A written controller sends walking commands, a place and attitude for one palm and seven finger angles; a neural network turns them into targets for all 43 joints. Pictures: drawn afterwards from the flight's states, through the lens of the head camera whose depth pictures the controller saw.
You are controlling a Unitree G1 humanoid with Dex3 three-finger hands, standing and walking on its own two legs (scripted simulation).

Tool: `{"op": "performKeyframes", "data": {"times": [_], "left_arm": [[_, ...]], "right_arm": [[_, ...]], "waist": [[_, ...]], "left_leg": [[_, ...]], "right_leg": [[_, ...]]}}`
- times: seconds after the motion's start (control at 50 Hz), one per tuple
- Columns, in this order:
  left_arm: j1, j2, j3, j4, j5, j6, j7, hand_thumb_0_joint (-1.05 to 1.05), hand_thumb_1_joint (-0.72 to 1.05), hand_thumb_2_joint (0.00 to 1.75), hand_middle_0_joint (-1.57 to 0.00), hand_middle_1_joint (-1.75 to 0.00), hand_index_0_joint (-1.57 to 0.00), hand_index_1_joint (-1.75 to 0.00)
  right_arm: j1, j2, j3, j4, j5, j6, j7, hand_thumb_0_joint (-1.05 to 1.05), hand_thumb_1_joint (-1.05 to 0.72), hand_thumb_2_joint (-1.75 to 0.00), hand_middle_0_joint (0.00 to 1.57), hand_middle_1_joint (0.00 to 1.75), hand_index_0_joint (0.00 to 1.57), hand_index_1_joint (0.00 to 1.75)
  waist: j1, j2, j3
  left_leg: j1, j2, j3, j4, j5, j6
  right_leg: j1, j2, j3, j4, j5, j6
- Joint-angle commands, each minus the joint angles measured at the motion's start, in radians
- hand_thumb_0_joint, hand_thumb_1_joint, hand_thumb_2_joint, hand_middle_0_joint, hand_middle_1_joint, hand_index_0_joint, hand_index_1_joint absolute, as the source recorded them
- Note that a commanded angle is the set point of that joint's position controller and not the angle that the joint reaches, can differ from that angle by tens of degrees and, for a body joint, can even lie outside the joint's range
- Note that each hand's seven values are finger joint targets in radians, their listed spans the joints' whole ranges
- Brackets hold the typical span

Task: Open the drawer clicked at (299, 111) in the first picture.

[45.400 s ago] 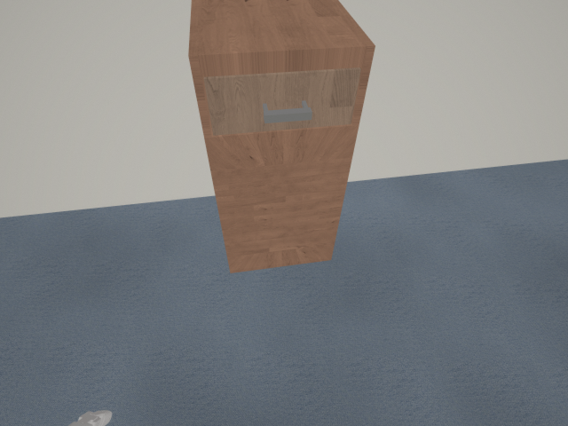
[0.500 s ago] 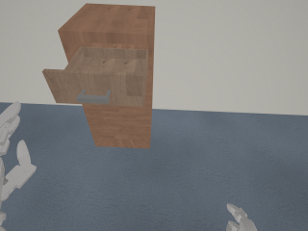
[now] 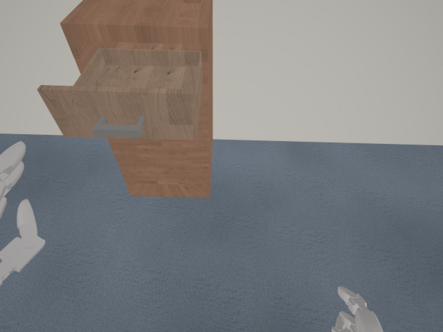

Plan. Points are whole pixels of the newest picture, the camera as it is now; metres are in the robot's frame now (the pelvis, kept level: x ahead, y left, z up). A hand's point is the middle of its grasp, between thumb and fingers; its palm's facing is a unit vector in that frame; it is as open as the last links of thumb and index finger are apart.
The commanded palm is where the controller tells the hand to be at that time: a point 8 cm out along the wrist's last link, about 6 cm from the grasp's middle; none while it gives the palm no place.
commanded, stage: let the arm hang, fingers relaxed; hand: left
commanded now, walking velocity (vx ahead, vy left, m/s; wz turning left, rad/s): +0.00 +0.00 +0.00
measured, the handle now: (120, 124) +0.60 +0.29 +0.00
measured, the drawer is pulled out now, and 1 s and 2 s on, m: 0.26 0.26 0.26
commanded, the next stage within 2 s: look to check the result in 1.10 s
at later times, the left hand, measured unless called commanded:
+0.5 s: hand out of the picture -0.02 +0.19 -0.17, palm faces +0.05 -0.97 -0.23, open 7.1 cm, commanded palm none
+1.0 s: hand out of the picture -0.01 +0.16 -0.17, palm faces +0.04 -0.98 -0.18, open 7.3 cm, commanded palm none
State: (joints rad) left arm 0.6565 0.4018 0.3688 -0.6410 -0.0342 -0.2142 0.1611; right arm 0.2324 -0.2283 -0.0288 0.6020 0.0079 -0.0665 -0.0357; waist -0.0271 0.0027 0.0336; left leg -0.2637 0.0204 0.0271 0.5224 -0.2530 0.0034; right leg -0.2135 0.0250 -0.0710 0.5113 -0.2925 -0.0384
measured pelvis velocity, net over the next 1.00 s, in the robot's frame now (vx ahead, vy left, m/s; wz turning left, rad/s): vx -0.01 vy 0.00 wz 0.00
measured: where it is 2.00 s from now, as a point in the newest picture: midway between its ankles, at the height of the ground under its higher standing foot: outside the picture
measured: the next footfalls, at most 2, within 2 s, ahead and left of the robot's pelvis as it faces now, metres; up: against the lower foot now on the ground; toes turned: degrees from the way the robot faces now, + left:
none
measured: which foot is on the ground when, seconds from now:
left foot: down 0.00-1.00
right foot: down 0.00-1.00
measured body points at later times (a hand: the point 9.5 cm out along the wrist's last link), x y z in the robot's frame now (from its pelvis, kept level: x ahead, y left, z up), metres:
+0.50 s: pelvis +0.00 +0.00 +0.01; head +0.03 +0.00 +0.46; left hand -0.02 +0.25 -0.15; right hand +0.00 -0.24 -0.15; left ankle +0.02 +0.11 -0.73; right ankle -0.02 -0.11 -0.73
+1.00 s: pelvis -0.01 +0.00 +0.01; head +0.00 +0.00 +0.46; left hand -0.01 +0.22 -0.15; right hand -0.03 -0.20 -0.16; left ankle +0.02 +0.11 -0.73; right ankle -0.02 -0.11 -0.73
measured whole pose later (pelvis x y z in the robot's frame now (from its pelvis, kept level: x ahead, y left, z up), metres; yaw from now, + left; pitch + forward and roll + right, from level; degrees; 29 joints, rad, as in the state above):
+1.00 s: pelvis -0.01 +0.00 +0.01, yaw +0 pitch -2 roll +0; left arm 0.28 0.12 0.01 1.13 0.00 0.01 0.03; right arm 0.32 -0.10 0.00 1.12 -0.01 0.01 -0.03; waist -0.02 0.02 0.06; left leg -0.19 0.00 0.03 0.42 -0.19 0.01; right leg -0.13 0.02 0.01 0.42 -0.25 -0.02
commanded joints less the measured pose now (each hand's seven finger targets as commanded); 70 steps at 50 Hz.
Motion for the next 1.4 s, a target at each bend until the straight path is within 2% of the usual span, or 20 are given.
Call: {"op": "performKeyframes", "data": {"times": [0.0, 0.02, 0.04, 0.06, 0.08, 0.1, 0.12, 0.14, 0.16, 0.18, 0.22, 0.24, 0.3, 0.36, 0.48, 0.56, 0.6, 0.74, 0.98, 1.38], "left_arm": [[-0.170, -0.093, -0.250, 0.677, 0.085, 0.186, -0.142, 0.00, 0.90, 0.90, -0.20, -0.30, -0.20, -0.30], [-0.207, -0.122, -0.270, 0.710, 0.074, 0.212, -0.143, 0.00, 0.90, 0.90, -0.20, -0.30, -0.20, -0.30], [-0.244, -0.126, -0.282, 0.756, 0.074, 0.217, -0.146, 0.00, 0.90, 0.90, -0.20, -0.30, -0.20, -0.30], [-0.253, -0.122, -0.286, 0.816, 0.074, 0.215, -0.149, 0.00, 0.90, 0.90, -0.20, -0.30, -0.20, -0.30], [-0.261, -0.110, -0.291, 0.892, 0.075, 0.213, -0.150, 0.00, 0.90, 0.90, -0.20, -0.30, -0.20, -0.30], [-0.251, -0.078, -0.286, 0.972, 0.071, 0.209, -0.150, 0.00, 0.90, 0.90, -0.20, -0.30, -0.20, -0.30], [-0.286, -0.033, -0.287, 1.050, 0.067, 0.209, -0.152, 0.00, 0.90, 0.90, -0.20, -0.30, -0.20, -0.30], [-0.327, -0.008, -0.289, 1.121, 0.062, 0.211, -0.151, 0.00, 0.90, 0.90, -0.20, -0.30, -0.20, -0.30], [-0.357, -0.009, -0.294, 1.196, 0.058, 0.212, -0.147, 0.00, 0.90, 0.90, -0.20, -0.30, -0.20, -0.30], [-0.385, -0.007, -0.301, 1.257, 0.056, 0.214, -0.142, 0.00, 0.90, 0.90, -0.20, -0.30, -0.20, -0.30], [-0.396, -0.023, -0.314, 1.368, 0.045, 0.211, -0.139, 0.00, 0.90, 0.90, -0.20, -0.30, -0.20, -0.30], [-0.396, -0.034, -0.318, 1.417, 0.043, 0.211, -0.138, 0.00, 0.90, 0.90, -0.20, -0.30, -0.20, -0.30], [-0.356, -0.087, -0.308, 1.521, 0.045, 0.215, -0.133, 0.00, 0.90, 0.90, -0.20, -0.30, -0.20, -0.30], [-0.364, -0.100, -0.323, 1.596, 0.042, 0.217, -0.136, 0.00, 0.90, 0.90, -0.20, -0.30, -0.20, -0.30], [-0.337, -0.118, -0.341, 1.697, 0.040, 0.212, -0.131, 0.00, 0.90, 0.90, -0.20, -0.30, -0.20, -0.30], [-0.328, -0.124, -0.348, 1.734, 0.039, 0.216, -0.130, 0.00, 0.90, 0.90, -0.20, -0.30, -0.20, -0.30], [-0.312, -0.128, -0.350, 1.748, 0.039, 0.214, -0.128, 0.00, 0.90, 0.90, -0.20, -0.30, -0.20, -0.30], [-0.304, -0.144, -0.346, 1.755, 0.041, 0.214, -0.125, 0.00, 0.90, 0.90, -0.20, -0.30, -0.20, -0.30], [-0.288, -0.178, -0.339, 1.753, 0.042, 0.207, -0.119, 0.00, 0.90, 0.90, -0.20, -0.30, -0.20, -0.30], [-0.293, -0.181, -0.336, 1.758, 0.041, 0.204, -0.117, 0.00, 0.90, 0.90, -0.20, -0.30, -0.20, -0.30]], "right_arm": [[0.007, -0.185, -0.054, 0.089, -0.011, -0.049, 0.066, 0.00, -0.90, -0.90, 0.20, 0.30, 0.20, 0.30], [-0.002, -0.139, -0.036, 0.069, -0.019, -0.021, 0.054, 0.00, -0.90, -0.90, 0.20, 0.30, 0.20, 0.30], [-0.004, -0.140, -0.025, 0.056, -0.031, -0.009, 0.044, 0.00, -0.90, -0.90, 0.20, 0.30, 0.20, 0.30], [-0.022, -0.143, -0.018, 0.054, -0.037, -0.002, 0.037, 0.00, -0.90, -0.90, 0.20, 0.30, 0.20, 0.30], [-0.036, -0.135, -0.014, 0.053, -0.037, 0.005, 0.033, 0.00, -0.90, -0.90, 0.20, 0.30, 0.20, 0.30], [-0.042, -0.126, -0.012, 0.063, -0.026, 0.011, 0.028, 0.00, -0.90, -0.90, 0.20, 0.30, 0.20, 0.30], [-0.022, -0.112, -0.014, 0.080, -0.018, 0.021, 0.031, 0.00, -0.90, -0.90, 0.20, 0.30, 0.20, 0.30], [-0.018, -0.101, -0.013, 0.100, -0.022, 0.038, 0.031, 0.00, -0.90, -0.90, 0.20, 0.30, 0.20, 0.30], [-0.032, -0.097, -0.012, 0.127, -0.029, 0.053, 0.026, 0.00, -0.90, -0.90, 0.20, 0.30, 0.20, 0.30], [-0.023, -0.098, -0.012, 0.151, -0.028, 0.062, 0.026, 0.00, -0.90, -0.90, 0.20, 0.30, 0.20, 0.30], [-0.015, -0.086, 0.002, 0.216, -0.023, 0.063, 0.021, 0.00, -0.90, -0.90, 0.20, 0.30, 0.20, 0.30], [-0.009, -0.083, 0.008, 0.245, -0.021, 0.060, 0.017, 0.00, -0.90, -0.90, 0.20, 0.30, 0.20, 0.30], [0.012, -0.061, 0.007, 0.302, -0.023, 0.063, 0.003, 0.00, -0.90, -0.90, 0.20, 0.30, 0.20, 0.30], [0.039, -0.047, 0.008, 0.353, -0.021, 0.071, -0.002, 0.00, -0.90, -0.90, 0.20, 0.30, 0.20, 0.30], [0.090, -0.039, 0.010, 0.427, -0.016, 0.071, -0.006, 0.00, -0.90, -0.90, 0.20, 0.30, 0.20, 0.30], [0.110, -0.034, 0.016, 0.462, -0.019, 0.073, -0.005, 0.00, -0.90, -0.90, 0.20, 0.30, 0.20, 0.30], [0.116, -0.029, 0.015, 0.473, -0.019, 0.074, -0.004, 0.00, -0.90, -0.90, 0.20, 0.30, 0.20, 0.30], [0.141, -0.001, 0.013, 0.494, -0.022, 0.074, -0.002, 0.00, -0.90, -0.90, 0.20, 0.30, 0.20, 0.30], [0.165, 0.035, 0.009, 0.498, -0.022, 0.066, -0.008, 0.00, -0.90, -0.90, 0.20, 0.30, 0.20, 0.30], [0.159, 0.030, 0.009, 0.500, -0.021, 0.067, -0.010, 0.00, -0.90, -0.90, 0.20, 0.30, 0.20, 0.30]], "waist": [[-0.022, 0.197, -0.064], [-0.016, 0.122, -0.071], [-0.001, 0.018, -0.079], [0.026, -0.072, -0.111], [0.044, -0.140, -0.158], [0.050, -0.190, -0.190], [0.023, -0.163, -0.147], [0.015, -0.163, -0.109], [0.016, -0.207, -0.090], [0.007, -0.177, -0.069], [0.009, 0.023, -0.070], [0.012, 0.077, -0.071], [0.025, 0.139, -0.071], [0.017, 0.105, -0.031], [0.017, 0.008, -0.003], [0.016, 0.016, 0.056], [0.017, -0.013, 0.057], [0.016, -0.007, 0.092], [0.018, 0.020, 0.081], [0.012, -0.006, 0.069]], "left_leg": [[-0.021, 0.176, -0.204, -0.101, 0.419, 0.103], [-0.068, 0.215, -0.260, -0.120, 0.388, 0.138], [-0.068, 0.216, -0.282, -0.105, 0.440, 0.155], [-0.039, 0.199, -0.252, -0.049, 0.537, 0.150], [-0.005, 0.151, -0.181, 0.000, 0.573, 0.109], [-0.034, 0.076, -0.101, 0.065, 0.446, 0.060], [-0.038, 0.023, -0.062, 0.058, 0.213, 0.023], [-0.029, -0.009, -0.048, 0.048, 0.105, 0.008], [-0.015, -0.011, -0.040, 0.049, 0.089, 0.004], [0.006, 0.001, -0.043, 0.023, 0.126, 0.002], [0.077, 0.030, -0.058, -0.041, 0.257, 0.006], [0.094, 0.046, -0.075, -0.062, 0.320, 0.014], [0.109, 0.066, -0.085, -0.081, 0.312, 0.028], [0.104, 0.070, -0.100, -0.130, 0.183, 0.031], [0.133, 0.080, -0.099, -0.157, 0.190, 0.033], [0.106, 0.076, -0.101, -0.198, 0.098, 0.030], [0.110, 0.072, -0.097, -0.197, 0.072, 0.030], [0.076, 0.062, -0.093, -0.207, 0.017, 0.027], [0.076, 0.067, -0.091, -0.191, 0.067, 0.027], [0.104, 0.073, -0.080, -0.178, 0.119, 0.024]], "right_leg": [[-0.159, -0.077, 0.037, 0.200, -0.055, 0.043], [-0.167, -0.053, 0.053, 0.267, -0.193, 0.047], [-0.162, -0.048, 0.073, 0.282, -0.200, 0.045], [-0.109, -0.055, 0.077, 0.205, -0.121, 0.040], [-0.020, -0.062, 0.085, 0.092, 0.073, 0.034], [0.094, -0.119, 0.152, 0.010, 0.379, 0.023], [0.073, -0.203, 0.223, -0.034, 0.485, -0.012], [0.052, -0.222, 0.249, -0.057, 0.516, -0.037], [0.050, -0.208, 0.254, -0.065, 0.563, -0.043], [0.051, -0.190, 0.225, -0.059, 0.569, -0.042], [0.048, -0.146, 0.202, -0.065, 0.479, -0.018], [0.058, -0.121, 0.184, -0.068, 0.403, -0.008], [0.081, -0.102, 0.160, -0.117, 0.292, -0.008], [0.055, -0.096, 0.158, -0.165, 0.183, -0.011], [0.052, -0.095, 0.152, -0.194, 0.177, -0.009], [0.023, -0.095, 0.157, -0.213, 0.089, -0.007], [0.014, -0.095, 0.158, -0.221, 0.062, -0.007], [-0.017, -0.095, 0.163, -0.219, 0.013, -0.008], [-0.008, -0.088, 0.162, -0.196, 0.082, -0.010], [0.007, -0.092, 0.163, -0.203, 0.122, -0.010]]}}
